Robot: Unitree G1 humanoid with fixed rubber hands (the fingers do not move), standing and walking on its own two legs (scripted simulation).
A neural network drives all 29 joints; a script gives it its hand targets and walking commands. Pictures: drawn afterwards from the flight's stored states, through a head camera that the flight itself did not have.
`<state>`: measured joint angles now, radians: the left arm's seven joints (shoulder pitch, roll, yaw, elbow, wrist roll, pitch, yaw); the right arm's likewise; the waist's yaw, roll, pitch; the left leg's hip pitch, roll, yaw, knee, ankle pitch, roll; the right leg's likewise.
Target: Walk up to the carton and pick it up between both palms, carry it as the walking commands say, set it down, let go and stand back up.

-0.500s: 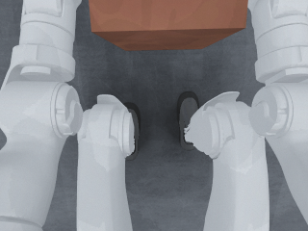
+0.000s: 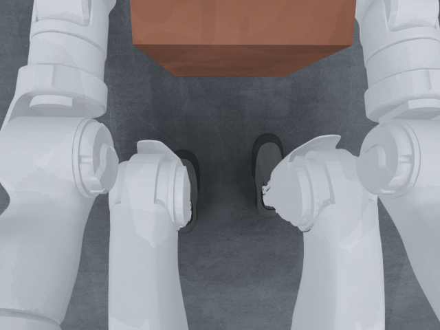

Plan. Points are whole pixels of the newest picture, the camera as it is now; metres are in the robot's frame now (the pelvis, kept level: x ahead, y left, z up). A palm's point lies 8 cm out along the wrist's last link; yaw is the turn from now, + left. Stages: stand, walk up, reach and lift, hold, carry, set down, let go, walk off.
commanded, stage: set down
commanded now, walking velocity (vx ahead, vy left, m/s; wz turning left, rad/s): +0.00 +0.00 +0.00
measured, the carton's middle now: out of the picture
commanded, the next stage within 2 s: none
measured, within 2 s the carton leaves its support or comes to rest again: rests again in 0.94 s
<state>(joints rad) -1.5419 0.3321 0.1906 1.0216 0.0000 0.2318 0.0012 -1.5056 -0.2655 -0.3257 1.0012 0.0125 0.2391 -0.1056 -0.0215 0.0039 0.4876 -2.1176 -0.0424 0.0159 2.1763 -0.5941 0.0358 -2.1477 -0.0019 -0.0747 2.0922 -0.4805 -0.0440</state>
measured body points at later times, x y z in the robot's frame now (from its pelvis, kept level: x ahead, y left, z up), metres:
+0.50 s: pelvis +0.00 +0.00 +0.00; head +0.37 +0.01 +0.24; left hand +0.59 +0.15 -0.16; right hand +0.57 -0.17 -0.17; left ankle +0.11 +0.10 -0.35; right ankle +0.15 -0.10 -0.35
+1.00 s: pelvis +0.00 +0.00 +0.00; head +0.38 +0.01 +0.22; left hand +0.58 +0.15 -0.19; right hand +0.57 -0.18 -0.19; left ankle +0.11 +0.10 -0.35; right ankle +0.15 -0.10 -0.35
